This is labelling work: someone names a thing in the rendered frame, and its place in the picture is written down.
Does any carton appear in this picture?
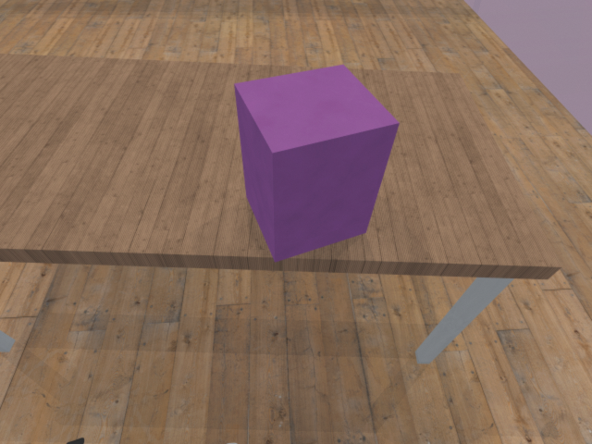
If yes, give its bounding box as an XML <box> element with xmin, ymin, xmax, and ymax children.
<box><xmin>234</xmin><ymin>65</ymin><xmax>400</xmax><ymax>262</ymax></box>

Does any table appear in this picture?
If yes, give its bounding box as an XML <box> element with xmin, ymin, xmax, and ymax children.
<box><xmin>0</xmin><ymin>54</ymin><xmax>561</xmax><ymax>364</ymax></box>

